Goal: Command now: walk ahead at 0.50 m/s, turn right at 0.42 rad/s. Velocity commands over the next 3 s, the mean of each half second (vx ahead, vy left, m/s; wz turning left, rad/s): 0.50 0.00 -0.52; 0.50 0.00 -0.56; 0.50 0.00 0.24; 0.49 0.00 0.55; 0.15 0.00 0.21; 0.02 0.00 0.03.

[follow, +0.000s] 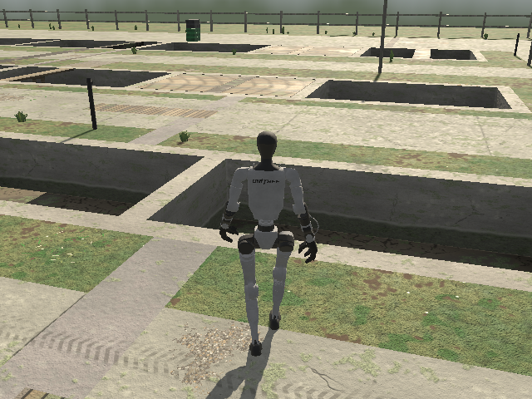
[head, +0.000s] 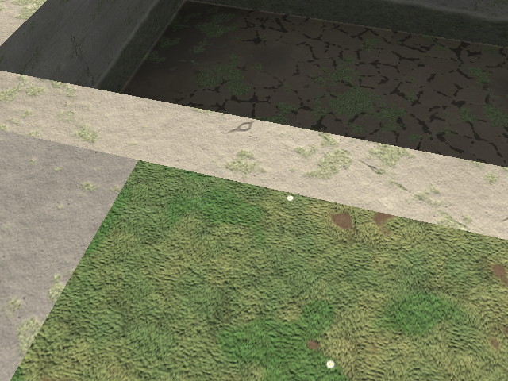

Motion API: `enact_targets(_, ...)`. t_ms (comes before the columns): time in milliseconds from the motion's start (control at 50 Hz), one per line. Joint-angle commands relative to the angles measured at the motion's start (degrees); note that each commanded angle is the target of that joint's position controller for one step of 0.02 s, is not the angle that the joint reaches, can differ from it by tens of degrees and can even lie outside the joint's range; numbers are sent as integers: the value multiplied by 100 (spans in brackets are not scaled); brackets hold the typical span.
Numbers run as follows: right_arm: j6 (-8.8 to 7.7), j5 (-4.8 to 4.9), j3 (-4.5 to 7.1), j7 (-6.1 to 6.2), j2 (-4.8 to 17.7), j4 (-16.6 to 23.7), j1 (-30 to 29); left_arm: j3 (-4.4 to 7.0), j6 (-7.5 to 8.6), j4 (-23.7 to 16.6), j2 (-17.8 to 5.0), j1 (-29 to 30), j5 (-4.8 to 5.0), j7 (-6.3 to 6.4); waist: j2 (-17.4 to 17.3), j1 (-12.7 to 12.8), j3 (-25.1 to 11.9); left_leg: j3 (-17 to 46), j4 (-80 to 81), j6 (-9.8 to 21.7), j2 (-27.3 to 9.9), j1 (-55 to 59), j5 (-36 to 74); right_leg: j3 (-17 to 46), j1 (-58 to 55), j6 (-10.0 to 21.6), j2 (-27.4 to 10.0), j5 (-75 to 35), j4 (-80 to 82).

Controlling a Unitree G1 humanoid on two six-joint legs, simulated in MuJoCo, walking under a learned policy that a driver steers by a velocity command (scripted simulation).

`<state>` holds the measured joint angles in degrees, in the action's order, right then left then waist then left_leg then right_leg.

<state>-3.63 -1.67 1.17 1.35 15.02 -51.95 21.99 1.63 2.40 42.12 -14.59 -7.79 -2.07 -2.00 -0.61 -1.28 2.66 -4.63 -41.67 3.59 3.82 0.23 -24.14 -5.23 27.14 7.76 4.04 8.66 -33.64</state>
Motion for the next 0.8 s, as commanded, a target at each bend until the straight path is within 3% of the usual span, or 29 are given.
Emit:
enact_targets(20, -203, -68, 126, -76, 814, 768, -191, 524, -59, 161, -1460, -1692, 248, 68, 492, 639, -1678, 1029, -4384, -129, -81, -3990, -25, 4493, -4359, 1646, -2226, -346, 1406)
enact_targets(60, -291, 11, 81, -134, 734, 930, -603, 390, -87, 149, -937, -1199, 188, 96, -226, 318, -433, 918, -3523, -156, -576, -3894, 577, 3268, -2746, 1269, -1903, -792, 1766)
enact_targets(80, -202, -58, 73, -137, 681, 988, -685, 350, -59, 181, -823, -1118, 192, 117, -284, 164, -198, 922, -3131, -238, -714, -3668, 545, 2899, -2200, 1111, -1642, -1102, 1852)
enact_targets(120, 30, -149, 20, -162, 550, 971, -478, 329, 20, 197, -818, -1062, 193, 120, -43, -22, -190, 786, -2638, -409, -774, -3245, 536, 2422, -1637, 998, -1307, -1487, 2024)
enact_targets(160, 128, -151, -14, -185, 462, 1054, -590, 374, 87, 245, -973, -1156, 202, 111, 118, -45, -197, 625, -2090, -544, -800, -3239, 747, 2168, -1401, 974, -1101, -1616, 2129)
enact_targets(260, 113, -87, -77, -230, 392, 1447, -1799, 434, 59, 317, -1055, -1534, 233, 125, 380, 378, -57, 476, -297, -729, -747, -3412, 2079, 2048, -1533, 582, -761, -1393, 2097)
enact_targets(360, 9, -2, -86, -237, 500, 1682, -2409, 484, 13, 312, -1147, -1831, 130, 184, 476, 646, -170, 536, 610, -622, -486, -3242, 2136, 2457, -2201, 420, -945, -1966, 1537)
enact_targets(400, -43, 12, -30, -217, 669, 1619, -2054, 507, 15, 201, -1228, -1556, 98, 224, 546, 395, -227, 646, 1032, -486, -391, -2544, 1760, 2704, -2115, 242, -1042, -1965, 1258)
enact_targets(420, -74, 17, 21, -184, 778, 1489, -1616, 514, 30, 151, -1277, -1389, 92, 223, 554, 174, -361, 622, 1203, -397, -278, -1906, 1518, 2760, -1976, 145, -993, -2189, 919)
enact_targets(440, -142, -15, 93, -124, 924, 1301, -934, 493, 65, 144, -1238, -1292, 126, 189, 309, -194, -673, 661, 1585, -251, -315, -950, 1542, 2569, -1753, 8, -698, -2260, 82)
enact_targets(460, -201, -133, 207, -30, 1326, 1234, -97, 386, 127, 26, -890, -1318, 203, 135, -338, -527, -1415, 1707, 1864, 43, -1376, 267, 518, 2089, -1250, -166, -315, -1385, -1383)
enact_targets(480, -113, -212, 341, 26, 1833, 1275, 111, 275, 130, -183, -402, -1830, 345, 138, -1560, -303, -1986, 4175, 2439, 624, -2847, 1551, -347, 1281, 434, -358, 549, 1996, -2870)
enact_targets(500, -25, -120, 346, 6, 1569, 1236, -112, 299, 49, -84, -818, -1902, 152, 177, -1222, -112, -1701, 4960, 2605, 841, -2943, 1183, -912, 1170, 1101, -311, 115, 2247, -3576)
enact_targets(520, -8, -81, 233, -18, 1029, 1324, -424, 334, -5, -7, -950, -1559, 86, 158, -415, -109, -997, 4088, 2631, 734, -2674, 527, -860, 1178, 1160, -317, -180, 1694, -3731)
enact_targets(540, -19, -64, 164, -43, 739, 1300, -642, 317, -19, -41, -864, -1266, 78, 99, -151, -64, -567, 3197, 2733, 613, -2352, -27, -54, 1101, 1053, -372, -357, 1292, -3530)
enact_targets(560, -40, -62, 136, -41, 638, 1256, -688, 315, -57, -63, -789, -1149, 46, 45, -359, -1, -388, 2533, 2836, 475, -2093, -334, 644, 1039, 932, -426, -503, 1132, -3343)
enact_targets(600, -124, -5, 137, -55, 608, 1111, -566, 300, -180, -64, -703, -1151, -15, -49, -647, 87, -295, 1753, 2945, 402, -1836, -606, 1662, 937, 760, -524, -592, 973, -3260)
enact_targets(640, -215, 53, 170, -99, 637, 1009, -426, 278, -238, -182, -622, -944, -3, -103, -591, 123, -301, 1361, 3051, 481, -1866, -581, 2295, 905, 910, -574, -634, 767, -3221)
enact_targets(720, -232, 57, 223, -121, 675, 845, -259, 220, -264, -465, -516, -219, -11, -182, -495, 56, -85, 637, 3283, 553, -1862, -457, 2705, 781, 1437, -694, -756, 110, -2682)
enact_targets(800, -213, 51, 261, -133, 732, 712, -154, 106, -220, -705, -335, 493, 19, -268, -487, -78, 82, -64, 3271, 417, -1727, -470, 2894, 435, 1077, -611, -771, -623, -1347)
